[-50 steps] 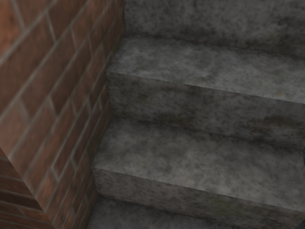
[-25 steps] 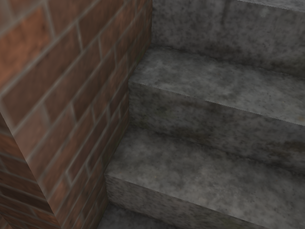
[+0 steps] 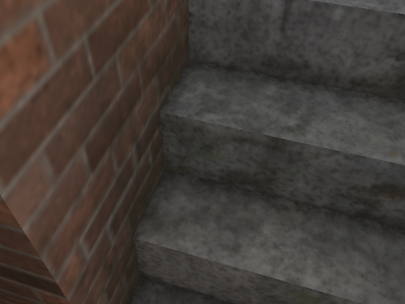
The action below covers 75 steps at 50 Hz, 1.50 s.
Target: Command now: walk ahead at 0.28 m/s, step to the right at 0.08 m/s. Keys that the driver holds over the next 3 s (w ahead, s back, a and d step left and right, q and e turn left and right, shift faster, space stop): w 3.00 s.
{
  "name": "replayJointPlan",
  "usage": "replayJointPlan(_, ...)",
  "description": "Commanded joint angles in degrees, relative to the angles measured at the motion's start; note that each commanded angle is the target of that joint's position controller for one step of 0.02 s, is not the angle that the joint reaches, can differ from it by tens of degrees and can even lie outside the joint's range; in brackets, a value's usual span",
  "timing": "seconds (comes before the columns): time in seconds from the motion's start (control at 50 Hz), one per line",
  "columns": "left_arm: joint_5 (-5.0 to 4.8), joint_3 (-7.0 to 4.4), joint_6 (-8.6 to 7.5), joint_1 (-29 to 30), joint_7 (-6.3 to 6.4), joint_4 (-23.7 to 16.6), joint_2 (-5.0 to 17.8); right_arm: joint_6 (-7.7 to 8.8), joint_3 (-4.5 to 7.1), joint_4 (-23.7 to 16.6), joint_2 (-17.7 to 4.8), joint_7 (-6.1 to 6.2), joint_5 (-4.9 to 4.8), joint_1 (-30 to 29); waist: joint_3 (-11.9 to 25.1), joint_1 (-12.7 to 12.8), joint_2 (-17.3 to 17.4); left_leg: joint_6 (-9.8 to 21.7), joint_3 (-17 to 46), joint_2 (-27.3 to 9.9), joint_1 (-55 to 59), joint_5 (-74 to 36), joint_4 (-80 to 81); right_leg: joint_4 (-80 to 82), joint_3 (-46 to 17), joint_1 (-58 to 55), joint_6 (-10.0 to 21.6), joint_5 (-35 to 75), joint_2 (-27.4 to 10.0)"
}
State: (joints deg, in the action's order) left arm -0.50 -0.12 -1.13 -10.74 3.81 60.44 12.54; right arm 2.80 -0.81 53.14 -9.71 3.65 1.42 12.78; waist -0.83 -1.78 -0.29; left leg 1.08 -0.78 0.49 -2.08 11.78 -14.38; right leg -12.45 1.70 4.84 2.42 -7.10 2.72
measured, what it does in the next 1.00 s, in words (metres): stands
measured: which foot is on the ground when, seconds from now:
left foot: down 0.00-1.00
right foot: down 0.00-1.00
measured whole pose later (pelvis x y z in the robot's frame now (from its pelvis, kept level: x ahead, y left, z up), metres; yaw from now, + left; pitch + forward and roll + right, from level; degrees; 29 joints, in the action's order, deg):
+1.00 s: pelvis +0.00 -0.02 +0.00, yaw -1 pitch +0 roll +0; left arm -0.9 1.1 -1.2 -10.9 4.1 62.6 12.6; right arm 3.0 -1.3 58.8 -9.9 2.8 1.4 10.5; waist -0.3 -1.6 0.3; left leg -0.6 -1.1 -1.1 -2.2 10.7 -13.1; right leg -11.3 1.1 5.2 3.9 -5.9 4.1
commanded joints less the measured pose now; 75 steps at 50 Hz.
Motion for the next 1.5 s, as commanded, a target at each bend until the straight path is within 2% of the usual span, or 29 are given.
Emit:
replayJointPlan(0.02,0.02,-0.89,-0.39,-1.12,0.19,-1.57,5.62,0.51,0.93,-2.42,-5.23,0.16,0.03,0.09,0.93,0.20,1.83,-0.33,5.63,-9.49,-4.54,-10.50,2.40,-0.24,-7.05,-4.59,1.17,14.72,-10.26)
replayJointPlan(0.22,0.00,-0.70,-0.59,-1.16,0.11,-1.29,5.68,0.41,0.92,-1.87,-5.48,0.02,0.03,-0.71,0.72,0.14,1.44,-0.30,5.24,-9.62,-4.48,-8.14,3.00,0.49,-7.40,-4.26,1.13,14.20,-10.28)
replayJointPlan(0.26,-0.14,-0.19,-0.13,0.36,-0.01,-1.86,5.24,0.59,0.49,-1.72,-4.98,-0.59,0.08,-2.10,1.71,0.45,2.02,-0.29,5.61,-9.24,-3.72,-7.86,3.30,0.62,-7.49,-3.93,1.71,13.77,-10.71)
replayJointPlan(0.42,-0.14,0.24,-0.68,0.12,-0.23,-0.91,5.17,0.74,0.47,-0.50,-5.30,-0.88,0.13,-1.40,0.44,0.09,0.94,-0.47,5.47,-9.10,-4.06,-4.40,4.27,1.28,-7.85,-2.55,1.63,9.84,-10.73)
replayJointPlan(0.46,-0.13,-0.21,-1.18,-1.40,-0.14,-0.20,5.87,0.71,0.98,-0.58,-5.82,-0.53,0.09,-0.83,-1.04,0.02,0.33,-0.52,4.93,-9.56,-4.70,-4.57,4.25,1.38,-7.86,-1.98,1.26,10.30,-10.27)
replayJointPlan(0.48,-0.20,0.18,-0.73,0.82,-0.12,-1.16,5.75,0.70,0.57,-0.75,-5.91,-0.80,0.18,-2.56,0.19,0.37,1.10,-0.24,5.58,-9.21,-5.04,-7.02,3.85,1.01,-7.80,-3.27,1.67,12.89,-10.78)
replayJointPlan(0.56,-0.14,0.19,-0.73,0.23,-0.25,-0.96,5.13,0.81,0.50,-0.06,-5.21,-0.94,-0.18,-1.75,2.17,0.23,0.96,-0.62,5.19,-9.10,-3.87,-5.19,3.75,0.84,-7.84,-4.01,1.69,12.47,-10.91)
replayJointPlan(0.58,-0.15,0.25,-0.79,0.42,-0.31,-0.96,5.08,0.78,0.51,0.02,-5.26,-0.99,-0.08,-1.88,1.37,0.24,0.94,-0.64,5.22,-9.06,-4.29,-4.78,3.98,0.97,-7.89,-3.51,1.65,11.60,-10.83)
replayJointPlan(0.6,-0.26,-0.33,-0.61,-2.01,-0.11,0.38,6.61,0.72,0.68,0.68,-4.99,-0.53,0.42,-0.90,-0.52,0.02,-0.49,-0.55,4.84,-10.00,-5.47,-6.57,4.01,0.72,-8.18,-3.49,2.11,13.54,-9.86)
replayJointPlan(0.62,-0.29,0.05,-0.12,-0.69,-0.09,-0.03,5.75,0.81,0.34,1.01,-5.07,-0.82,0.39,-1.27,0.97,0.31,0.90,-0.46,5.23,-9.49,-5.87,-6.43,3.82,0.66,-8.43,-5.09,2.78,14.29,-10.64)
replayJointPlan(0.68,-0.42,0.11,-0.31,-0.17,0.31,-0.34,5.79,0.80,0.27,1.44,-4.91,-0.80,0.11,-2.40,1.50,0.31,1.66,-0.38,5.28,-9.40,-4.95,-6.29,4.06,0.79,-8.68,-4.24,2.72,13.22,-10.71)
replayJointPlan(0.96,-0.40,0.39,-0.36,-0.74,0.43,0.51,5.97,0.69,0.26,3.56,-5.01,-0.82,-0.01,-2.36,1.13,0.27,1.21,-0.45,4.95,-9.53,-5.45,-4.86,4.00,1.11,-9.23,-4.42,2.79,13.33,-10.49)
replayJointPlan(0.98,-0.32,-0.05,-0.71,-2.33,0.56,1.09,6.51,0.64,0.64,3.67,-5.31,-0.41,-0.03,-1.45,0.06,0.06,0.63,-0.63,4.40,-9.89,-5.68,-4.92,4.01,1.11,-9.00,-4.11,2.30,13.45,-9.89)
replayJointPlan(1.0,-0.39,0.36,-0.46,-0.75,0.48,0.58,5.91,0.63,0.33,3.83,-5.19,-0.69,-0.04,-2.09,1.16,0.22,1.31,-0.49,4.87,-9.43,-5.90,-4.67,3.84,1.12,-9.31,-4.94,2.69,13.63,-10.50)
replayJointPlan(1.04,-0.40,0.40,-0.37,-0.77,0.45,0.49,6.01,0.58,0.30,3.84,-4.85,-0.83,-0.07,-2.41,1.25,0.23,1.18,-0.53,4.82,-9.51,-5.49,-4.31,3.84,1.20,-9.39,-4.52,2.79,13.52,-10.43)
replayJointPlan(1.06,-0.29,-0.02,-0.73,-2.31,0.55,1.06,6.51,0.53,0.69,3.92,-5.18,-0.45,-0.06,-1.55,0.22,0.03,0.71,-0.73,4.19,-9.82,-5.68,-4.42,3.77,1.16,-9.13,-4.16,2.30,13.75,-9.83)
replayJointPlan(1.08,-0.38,0.38,-0.47,-0.80,0.47,0.56,5.99,0.53,0.36,4.06,-5.05,-0.74,-0.09,-2.13,1.33,0.19,1.33,-0.59,4.74,-9.41,-5.92,-4.11,3.66,1.15,-9.46,-5.02,2.70,13.89,-10.45)
replayJointPlan(1.12,-0.29,0.00,-0.73,-2.37,0.57,1.04,6.43,0.47,0.73,4.08,-5.17,-0.45,-0.07,-1.55,0.11,0.05,0.77,-0.78,4.10,-9.81,-5.90,-4.10,3.74,1.22,-9.26,-4.24,2.26,13.81,-9.80)
replayJointPlan(1.16,-0.45,0.40,-0.39,-0.85,0.45,0.42,5.93,0.45,0.44,4.18,-4.88,-0.71,-0.10,-2.49,1.33,0.23,1.51,-0.62,4.53,-9.53,-5.78,-3.82,3.80,1.27,-9.71,-4.94,2.78,13.81,-10.45)
replayJointPlan(1.18,-0.34,-0.02,-0.71,-2.47,0.57,1.03,6.52,0.38,0.82,4.27,-5.25,-0.32,-0.07,-1.55,0.11,0.02,0.80,-0.82,3.92,-9.82,-5.93,-3.97,3.70,1.32,-9.45,-4.43,2.25,14.10,-9.81)
replayJointPlan(1.2,-0.44,0.39,-0.44,-1.05,0.48,0.53,5.98,0.39,0.52,4.39,-5.16,-0.61,-0.11,-2.19,1.36,0.20,1.45,-0.66,4.44,-9.43,-6.12,-3.72,3.60,1.31,-9.78,-5.38,2.67,14.07,-10.43)
replayJointPlan(1.24,-0.39,-0.04,-0.68,-2.93,0.51,1.17,6.50,0.41,0.96,4.43,-5.36,-0.44,-0.13,-1.33,-0.07,0.07,0.70,-1.01,3.75,-9.80,-6.28,-3.47,3.63,1.29,-9.57,-4.56,2.20,14.05,-9.76)
replayJointPlan(1.28,-0.43,0.41,-0.34,-1.37,0.39,0.54,5.87,0.45,0.62,4.47,-4.92,-0.85,-0.21,-2.26,1.15,0.28,1.35,-0.90,4.25,-9.50,-6.24,-3.20,3.72,1.23,-9.93,-5.25,2.73,14.06,-10.37)
replayJointPlan(1.3,-0.34,-0.04,-0.65,-3.01,0.51,1.14,6.49,0.40,1.02,4.55,-5.31,-0.48,-0.16,-1.33,-0.06,0.12,0.72,-1.11,3.62,-9.75,-6.45,-3.29,3.56,1.28,-9.68,-4.74,2.18,14.37,-9.74)
replayJointPlan(1.36,-0.43,0.45,-0.30,-1.56,0.42,0.57,5.94,0.39,0.69,4.56,-5.02,-0.87,-0.20,-2.27,1.07,0.31,1.21,-0.97,4.14,-9.50,-6.28,-2.97,3.67,1.38,-10.10,-5.20,2.69,14.06,-10.30)
replayJointPlan(1.38,-0.34,-0.02,-0.65,-3.14,0.52,1.11,6.55,0.36,1.10,4.64,-5.36,-0.48,-0.19,-1.36,-0.01,0.17,0.68,-1.19,3.45,-9.72,-6.48,-3.12,3.45,1.35,-9.83,-4.83,2.10,14.50,-9.71)
replayJointPlan(1.44,-0.44,0.48,-0.31,-1.68,0.43,0.54,5.93,0.35,0.75,4.69,-5.07,-0.87,-0.22,-2.18,0.98,0.33,1.15,-1.02,4.03,-9.51,-6.37,-2.75,3.63,1.45,-10.24,-5.21,2.63,13.97,-10.24)
replayJointPlan(1.46,-0.34,0.01,-0.66,-3.24,0.52,1.09,6.53,0.32,1.15,4.76,-5.38,-0.49,-0.21,-1.28,-0.09,0.20,0.66,-1.24,3.34,-9.71,-6.57,-2.91,3.40,1.43,-9.96,-4.83,2.03,14.48,-9.65)
replayJointPlan(1.5,-0.43,0.46,-0.35,-1.68,0.42,0.47,5.87,0.33,0.79,4.76,-4.99,-0.84,-0.26,-2.09,1.04,0.35,1.20,-1.06,3.94,-9.50,-6.50,-2.57,3.60,1.43,-10.32,-5.37,2.56,14.01,-10.23)
Next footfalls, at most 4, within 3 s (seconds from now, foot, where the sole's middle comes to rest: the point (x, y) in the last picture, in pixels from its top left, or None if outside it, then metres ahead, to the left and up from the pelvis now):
none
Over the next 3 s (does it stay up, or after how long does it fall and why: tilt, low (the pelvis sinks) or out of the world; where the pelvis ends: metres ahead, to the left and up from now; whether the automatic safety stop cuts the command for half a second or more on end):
stays up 0.00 -0.02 0.00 its command is cut before an obstacle from the start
